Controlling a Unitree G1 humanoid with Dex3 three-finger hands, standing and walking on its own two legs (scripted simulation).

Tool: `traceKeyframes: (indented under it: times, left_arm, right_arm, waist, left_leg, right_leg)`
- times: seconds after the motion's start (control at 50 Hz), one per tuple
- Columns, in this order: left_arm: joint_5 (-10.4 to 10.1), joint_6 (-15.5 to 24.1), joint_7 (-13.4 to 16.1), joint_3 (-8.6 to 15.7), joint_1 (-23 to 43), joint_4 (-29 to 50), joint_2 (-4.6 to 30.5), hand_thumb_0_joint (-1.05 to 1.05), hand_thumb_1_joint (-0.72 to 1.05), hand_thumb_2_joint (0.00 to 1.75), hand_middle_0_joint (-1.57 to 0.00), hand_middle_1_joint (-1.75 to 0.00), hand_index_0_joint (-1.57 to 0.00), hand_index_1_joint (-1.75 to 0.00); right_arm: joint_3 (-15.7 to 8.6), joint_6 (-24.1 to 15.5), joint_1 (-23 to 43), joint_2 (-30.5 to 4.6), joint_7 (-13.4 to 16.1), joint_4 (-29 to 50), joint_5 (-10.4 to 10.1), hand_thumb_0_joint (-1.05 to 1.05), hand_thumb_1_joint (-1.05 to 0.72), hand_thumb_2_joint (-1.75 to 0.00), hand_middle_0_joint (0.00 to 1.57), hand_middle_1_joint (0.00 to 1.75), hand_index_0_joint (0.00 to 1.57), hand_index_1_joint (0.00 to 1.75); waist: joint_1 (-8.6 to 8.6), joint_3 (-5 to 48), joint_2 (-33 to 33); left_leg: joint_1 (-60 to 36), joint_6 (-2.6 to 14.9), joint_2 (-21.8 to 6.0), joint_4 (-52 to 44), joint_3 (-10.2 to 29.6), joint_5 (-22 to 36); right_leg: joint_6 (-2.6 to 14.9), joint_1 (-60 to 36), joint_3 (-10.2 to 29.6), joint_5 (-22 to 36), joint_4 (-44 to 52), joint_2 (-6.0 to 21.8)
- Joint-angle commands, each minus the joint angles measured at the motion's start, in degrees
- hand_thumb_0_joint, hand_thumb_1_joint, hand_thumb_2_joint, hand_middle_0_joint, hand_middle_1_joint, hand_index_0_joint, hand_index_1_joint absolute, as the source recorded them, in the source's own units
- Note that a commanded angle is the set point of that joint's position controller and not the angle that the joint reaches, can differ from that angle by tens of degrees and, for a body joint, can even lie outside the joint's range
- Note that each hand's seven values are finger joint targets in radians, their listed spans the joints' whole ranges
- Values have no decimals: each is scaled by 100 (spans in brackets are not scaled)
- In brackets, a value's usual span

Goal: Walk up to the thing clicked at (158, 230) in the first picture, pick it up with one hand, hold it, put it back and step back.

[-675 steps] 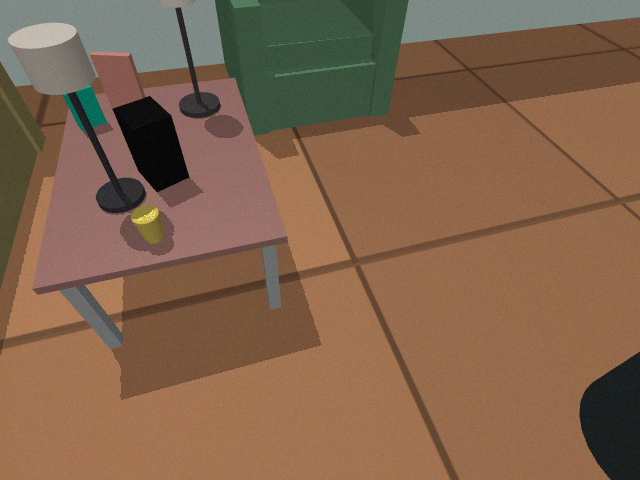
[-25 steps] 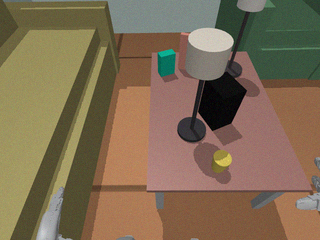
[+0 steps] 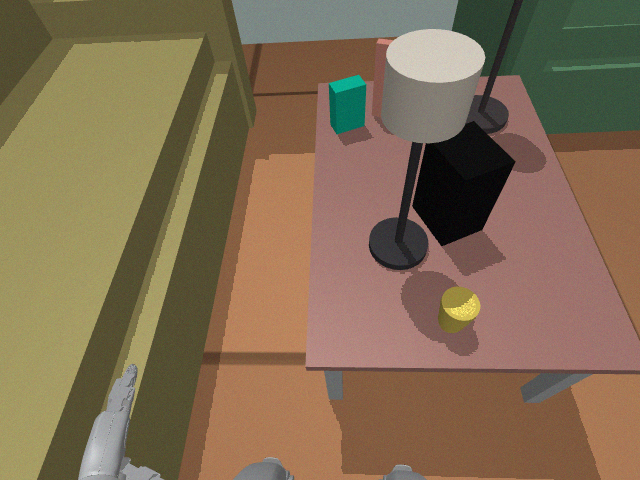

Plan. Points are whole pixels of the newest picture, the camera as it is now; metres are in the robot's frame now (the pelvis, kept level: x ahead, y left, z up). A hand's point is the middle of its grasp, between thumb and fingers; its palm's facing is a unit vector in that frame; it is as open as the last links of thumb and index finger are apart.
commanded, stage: go down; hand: right
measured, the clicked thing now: (455, 313) +0.45 -0.21 -0.26
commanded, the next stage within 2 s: approach in 0.60 s
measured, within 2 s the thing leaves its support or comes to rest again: neither
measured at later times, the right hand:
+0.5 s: hand out of the picture +0.34 -0.40 +0.03, palm faces +0.22 +0.97 -0.11, open 17.4 cm
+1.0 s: hand out of the picture +0.37 -0.38 -0.01, palm faces +0.22 +0.98 -0.01, open 17.6 cm
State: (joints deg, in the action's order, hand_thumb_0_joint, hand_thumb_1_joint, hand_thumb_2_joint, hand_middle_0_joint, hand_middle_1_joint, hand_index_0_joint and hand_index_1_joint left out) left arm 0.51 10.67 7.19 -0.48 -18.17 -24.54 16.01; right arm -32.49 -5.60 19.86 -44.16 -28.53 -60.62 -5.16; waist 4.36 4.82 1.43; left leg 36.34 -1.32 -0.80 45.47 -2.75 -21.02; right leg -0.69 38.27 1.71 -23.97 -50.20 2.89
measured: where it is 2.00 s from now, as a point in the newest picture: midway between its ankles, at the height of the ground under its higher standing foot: outside the picture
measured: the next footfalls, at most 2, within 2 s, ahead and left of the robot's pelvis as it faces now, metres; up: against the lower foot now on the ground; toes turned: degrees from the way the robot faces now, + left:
none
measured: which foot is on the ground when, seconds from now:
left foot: down 0.00-1.00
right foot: down 0.00-1.00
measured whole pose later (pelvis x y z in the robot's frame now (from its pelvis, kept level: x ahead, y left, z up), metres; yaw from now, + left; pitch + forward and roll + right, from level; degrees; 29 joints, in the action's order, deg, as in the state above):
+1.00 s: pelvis -0.01 +0.00 -0.04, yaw +1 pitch +20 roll +4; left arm 1.8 11.8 3.5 -1.7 -17.4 -15.5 16.3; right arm -38.8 -22.6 30.4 -49.0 -33.0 -73.4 -11.3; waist 8.9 7.0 2.8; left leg 53.3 -1.5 -0.6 58.1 -3.2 -24.8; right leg -0.4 55.7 2.9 -28.1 -63.6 3.1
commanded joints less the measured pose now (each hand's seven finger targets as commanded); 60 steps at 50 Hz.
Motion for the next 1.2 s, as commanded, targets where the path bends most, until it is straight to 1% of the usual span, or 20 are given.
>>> traceKeyframes:
  times: [0.0,0.04,0.1,0.12,0.22,0.3,0.36,0.48,0.56,0.6,0.66,0.7,0.74,0.78,0.84,0.92,1.0,1.04,1.1,1.18]
  left_arm:
    - [-37,244,92,487,56,690,1009,0,-55,6,-6,-5,-5,-5]
    - [-18,233,86,600,154,703,1160,0,-55,6,-6,-5,-5,-5]
    - [-25,203,46,312,137,633,875,0,-55,6,-5,-5,-5,-5]
    - [-23,194,42,387,7,577,910,0,-55,6,-5,-5,-5,-5]
    - [-47,189,62,507,321,1051,1165,0,-55,6,-6,-5,-5,-5]
    - [-47,140,-7,383,-61,616,926,0,-55,6,-5,-5,-5,-5]
    - [-33,145,-19,522,22,619,1080,0,-55,6,-5,-5,-5,-5]
    - [-22,151,-77,345,230,896,977,0,-55,6,-5,-5,-5,-5]
    - [-33,132,-77,302,150,860,936,0,-54,5,-5,-5,-5,-5]
    - [-27,146,-24,601,267,1177,1303,0,-55,6,-5,-5,-5,-5]
    - [-18,108,-113,244,-29,666,856,0,-54,5,-5,-5,-5,-5]
    - [-16,164,-98,296,247,994,959,0,-56,5,-5,-4,-4,-5]
    - [-4,164,-135,182,234,970,859,0,-55,5,-5,-4,-4,-4]
    - [12,214,-135,250,196,810,891,0,-56,5,-5,-4,-4,-5]
    - [39,345,-140,561,396,1521,1281,0,-57,6,-5,-4,-4,-5]
    - [57,423,-270,337,-32,1678,924,0,-58,7,-5,-4,-3,-5]
    - [166,527,-336,571,-432,2620,1109,0,-58,7,-5,-4,-3,-5]
    - [205,520,-402,622,-808,2526,1039,0,-57,6,-4,-4,-3,-5]
    - [254,568,-488,919,-651,2755,1218,0,-56,6,-4,-4,-3,-5]
    - [341,607,-573,903,-560,3237,1123,0,-55,5,-4,-4,-4,-4]
  right_arm:
    - [-463,-431,1374,-2328,-47,887,-180,0,50,-6,4,5,4,5]
    - [-495,-464,1476,-2455,-52,911,-155,0,51,-6,4,5,4,5]
    - [-503,-502,1465,-2417,-91,801,-169,0,51,-6,4,5,4,5]
    - [-508,-517,1453,-2398,-110,685,-184,0,52,-6,4,5,4,5]
    - [-667,-609,1830,-2779,-77,1022,-160,0,52,-6,4,5,5,5]
    - [-444,-604,1729,-2449,-131,590,-163,0,51,-6,4,5,5,5]
    - [-543,-641,1900,-2694,-162,641,-172,0,53,-6,4,5,4,5]
    - [-629,-725,2115,-2798,-219,553,-178,0,57,-6,3,6,4,6]
    - [-625,-749,2196,-2866,-236,316,-168,0,56,-6,4,6,4,6]
    - [-759,-786,2419,-3162,-210,487,-147,0,57,-6,4,6,4,6]
    - [-588,-781,2323,-2879,-261,115,-163,0,60,-6,3,6,4,6]
    - [-700,-835,2495,-3106,-242,242,-149,0,56,-6,4,6,5,6]
    - [-591,-892,2398,-2842,-303,49,-211,0,58,-6,4,6,5,6]
    - [-466,-1005,2319,-2485,-392,-318,-332,0,58,-6,4,6,5,6]
    - [-661,-1385,2379,-2470,-437,-213,-508,0,59,-6,4,6,5,6]
    - [-790,-2035,2117,-1929,-504,-567,-837,0,61,-6,4,6,5,6]
    - [-1250,-2648,2037,-2158,-451,-161,-865,0,61,-5,4,6,5,6]
    - [-1380,-2897,1965,-2154,-438,-122,-913,0,61,-5,4,5,6,5]
    - [-1536,-3208,2218,-2232,-350,228,-927,0,61,-3,5,5,6,5]
    - [-1628,-3502,2506,-2268,-256,676,-782,0,61,-3,5,5,6,5]
  waist:
    - [-89,1648,-1140]
    - [-70,1855,-1181]
    - [-163,1707,-1355]
    - [-69,1750,-1236]
    - [-58,2144,-1150]
    - [-2,1724,-1243]
    - [7,1763,-1366]
    - [0,2141,-1337]
    - [63,1983,-1245]
    - [91,2245,-1339]
    - [59,1621,-1427]
    - [55,1863,-1301]
    - [103,1689,-1266]
    - [217,1572,-1084]
    - [368,2211,-819]
    - [463,1974,-582]
    - [508,2718,-964]
    - [527,2559,-1358]
    - [591,2600,-1673]
    - [666,3110,-2163]
  left_leg:
    - [-551,258,183,-344,14,1383]
    - [-521,267,190,-328,26,1423]
    - [-512,287,204,-354,6,1250]
    - [-512,277,209,-338,10,1322]
    - [-799,253,181,-348,51,1543]
    - [-456,274,205,-319,18,1439]
    - [-257,287,224,-287,-25,1297]
    - [-344,291,222,-236,-14,1349]
    - [-333,283,211,-225,7,1290]
    - [-301,297,219,-220,-17,1192]
    - [66,309,220,-219,-10,922]
    - [-35,303,221,-188,-10,841]
    - [84,295,216,-161,29,687]
    - [431,288,246,24,-4,683]
    - [550,262,236,312,6,862]
    - [1006,229,255,829,31,894]
    - [1260,242,268,1429,73,1088]
    - [1765,258,284,1742,67,959]
    - [2311,295,289,2175,47,627]
    - [2752,332,288,2663,21,580]
  right_leg:
    - [90,-1147,77,2038,666,-160]
    - [76,-1248,99,2214,621,-147]
    - [63,-1219,92,2055,659,-138]
    - [73,-1155,104,2118,621,-135]
    - [114,-1199,66,2004,596,-196]
    - [69,-1099,83,2110,595,-163]
    - [34,-1223,144,2263,560,-107]
    - [51,-1256,171,2284,459,-105]
    - [85,-963,124,1893,467,-155]
    - [59,-1179,164,1875,487,-119]
    - [67,-814,150,1553,474,-135]
    - [87,-742,161,1294,484,-118]
    - [115,-513,137,1003,435,-148]
    - [90,-385,179,1106,275,-108]
    - [130,-451,224,1380,-114,-119]
    - [176,331,223,1433,-708,-189]
    - [132,419,221,1929,-1277,-200]
    - [73,526,219,2194,-1574,-162]
    - [16,932,266,1839,-1911,-107]
    - [-36,1058,306,1904,-2395,-9]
